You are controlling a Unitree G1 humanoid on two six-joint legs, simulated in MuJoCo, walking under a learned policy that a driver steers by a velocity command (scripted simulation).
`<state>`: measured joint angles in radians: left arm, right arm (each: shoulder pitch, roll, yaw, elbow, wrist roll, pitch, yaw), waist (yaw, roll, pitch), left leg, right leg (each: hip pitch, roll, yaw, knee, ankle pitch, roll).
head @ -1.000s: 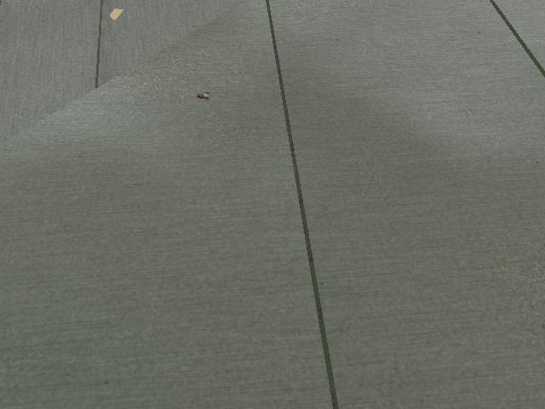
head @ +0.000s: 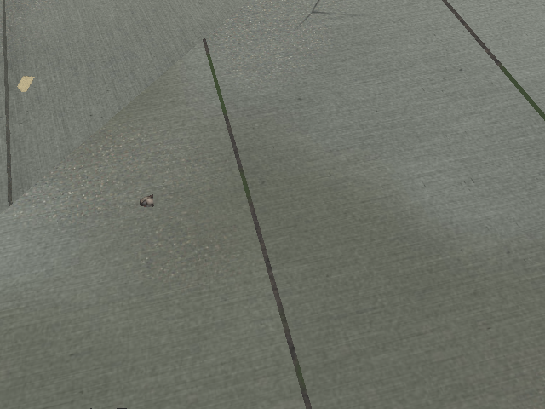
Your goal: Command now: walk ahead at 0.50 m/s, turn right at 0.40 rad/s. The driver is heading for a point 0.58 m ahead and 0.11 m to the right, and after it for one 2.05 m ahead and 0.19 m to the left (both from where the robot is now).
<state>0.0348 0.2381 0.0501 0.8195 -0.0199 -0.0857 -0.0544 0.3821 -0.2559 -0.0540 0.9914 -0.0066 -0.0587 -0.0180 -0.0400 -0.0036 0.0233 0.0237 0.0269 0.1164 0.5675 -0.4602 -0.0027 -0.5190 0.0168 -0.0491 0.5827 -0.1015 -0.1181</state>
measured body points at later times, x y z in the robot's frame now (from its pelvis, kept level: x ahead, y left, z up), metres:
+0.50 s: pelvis +0.28 +0.00 +0.01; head +0.31 -0.01 +0.46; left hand +0.36 +0.27 -0.12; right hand +0.45 -0.29 -0.06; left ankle +0.42 +0.08 -0.72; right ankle +0.12 -0.08 -0.71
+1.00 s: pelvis +0.47 -0.09 +0.01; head +0.50 -0.12 +0.46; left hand +0.76 +0.04 -0.06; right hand +0.39 -0.36 -0.12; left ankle +0.43 +0.08 -0.67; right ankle +0.52 -0.23 -0.72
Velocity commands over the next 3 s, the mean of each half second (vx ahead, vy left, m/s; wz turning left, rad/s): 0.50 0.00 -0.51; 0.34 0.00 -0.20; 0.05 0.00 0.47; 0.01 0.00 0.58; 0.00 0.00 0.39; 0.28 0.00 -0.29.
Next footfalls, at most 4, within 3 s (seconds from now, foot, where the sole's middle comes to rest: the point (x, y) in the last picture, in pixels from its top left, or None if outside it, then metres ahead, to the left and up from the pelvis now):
0.48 left None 0.46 0.07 -0.75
0.92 right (381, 363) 0.56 -0.25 -0.75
1.32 left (272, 361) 0.57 0.02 -0.75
1.82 right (361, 355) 0.58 -0.20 -0.75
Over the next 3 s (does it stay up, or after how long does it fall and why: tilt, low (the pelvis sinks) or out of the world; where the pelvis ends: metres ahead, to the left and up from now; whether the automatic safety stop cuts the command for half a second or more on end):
stays up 0.60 0.01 0.02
